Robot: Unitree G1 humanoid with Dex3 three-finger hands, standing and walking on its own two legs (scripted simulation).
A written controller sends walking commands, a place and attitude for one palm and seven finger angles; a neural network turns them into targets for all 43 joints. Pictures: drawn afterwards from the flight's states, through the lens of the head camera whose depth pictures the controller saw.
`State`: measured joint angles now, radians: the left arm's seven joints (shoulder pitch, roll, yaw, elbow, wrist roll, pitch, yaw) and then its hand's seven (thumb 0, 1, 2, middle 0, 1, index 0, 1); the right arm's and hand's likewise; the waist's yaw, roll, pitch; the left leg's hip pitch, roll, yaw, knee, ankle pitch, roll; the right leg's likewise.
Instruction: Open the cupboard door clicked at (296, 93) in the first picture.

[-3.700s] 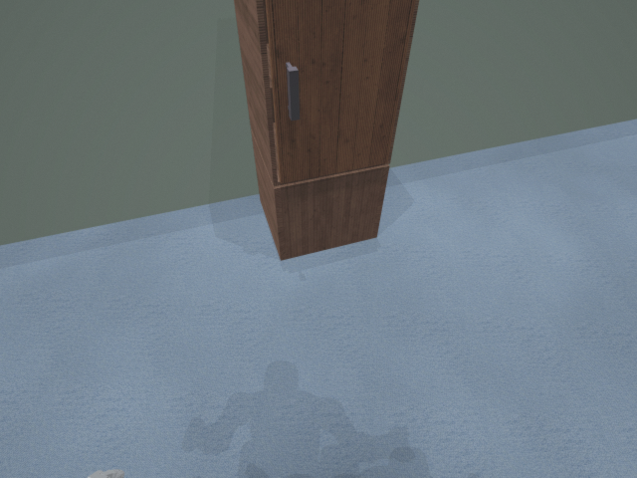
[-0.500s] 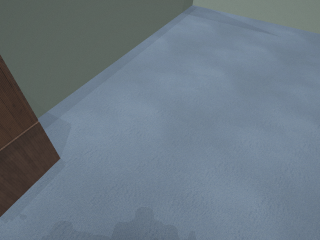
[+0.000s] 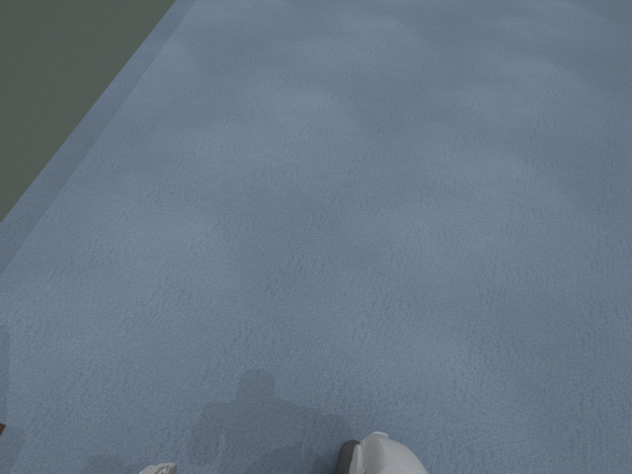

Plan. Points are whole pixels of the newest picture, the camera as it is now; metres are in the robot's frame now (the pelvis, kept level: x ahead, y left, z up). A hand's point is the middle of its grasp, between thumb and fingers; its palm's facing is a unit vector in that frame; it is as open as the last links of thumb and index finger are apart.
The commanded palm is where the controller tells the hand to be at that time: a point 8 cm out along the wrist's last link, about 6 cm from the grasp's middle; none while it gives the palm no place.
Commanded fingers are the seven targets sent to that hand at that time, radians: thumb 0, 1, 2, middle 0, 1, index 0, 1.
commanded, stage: turn to face it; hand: left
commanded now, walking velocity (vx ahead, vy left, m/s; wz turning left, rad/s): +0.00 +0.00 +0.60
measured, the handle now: out of the picture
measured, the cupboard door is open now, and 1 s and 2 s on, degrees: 0 0 0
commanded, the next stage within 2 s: none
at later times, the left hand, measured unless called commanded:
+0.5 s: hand (174, 461) +0.16 +0.21 -0.18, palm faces +0.27 -0.95 -0.14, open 7.3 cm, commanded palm none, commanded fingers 0.00 0.90 0.90 -0.20 -0.30 -0.20 -0.30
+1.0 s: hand out of the picture +0.10 +0.19 -0.14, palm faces +0.51 -0.81 -0.29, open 7.3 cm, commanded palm none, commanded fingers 0.00 0.90 0.90 -0.20 -0.30 -0.20 -0.30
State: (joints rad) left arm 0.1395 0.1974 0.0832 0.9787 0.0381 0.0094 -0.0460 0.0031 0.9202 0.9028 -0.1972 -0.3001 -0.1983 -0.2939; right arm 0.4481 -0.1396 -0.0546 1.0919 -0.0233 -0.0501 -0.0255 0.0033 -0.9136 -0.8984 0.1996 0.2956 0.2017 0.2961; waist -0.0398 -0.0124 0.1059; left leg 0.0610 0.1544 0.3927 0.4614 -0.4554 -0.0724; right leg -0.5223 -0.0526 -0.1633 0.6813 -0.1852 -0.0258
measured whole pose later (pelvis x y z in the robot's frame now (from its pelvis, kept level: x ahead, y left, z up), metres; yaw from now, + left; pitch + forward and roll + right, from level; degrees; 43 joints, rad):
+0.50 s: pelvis +0.10 +0.02 -0.01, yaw +14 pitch -1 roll -2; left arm 0.15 0.18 0.07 0.94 0.02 0.03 0.02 -0.01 0.91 0.90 -0.20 -0.30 -0.21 -0.30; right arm 0.25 -0.17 -0.07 0.96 -0.03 0.03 0.01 0.01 -0.93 -0.90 0.20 0.30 0.20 0.30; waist -0.03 -0.04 0.05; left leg -0.39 0.08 0.13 0.73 -0.32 0.03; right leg -0.35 -0.14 -0.29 0.80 -0.46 0.03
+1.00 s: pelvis +0.12 -0.03 +0.01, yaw +31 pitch +0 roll +1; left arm 0.20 0.19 0.04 0.87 0.02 0.01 0.02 0.00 0.91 0.90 -0.20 -0.30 -0.20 -0.29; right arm 0.18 -0.27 -0.11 0.93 -0.02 0.08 0.02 0.01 -0.91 -0.90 0.20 0.30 0.20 0.30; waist -0.01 0.05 0.05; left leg -0.50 -0.04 -0.05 0.96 -0.42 -0.03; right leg -0.25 -0.07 -0.11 0.58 -0.32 0.00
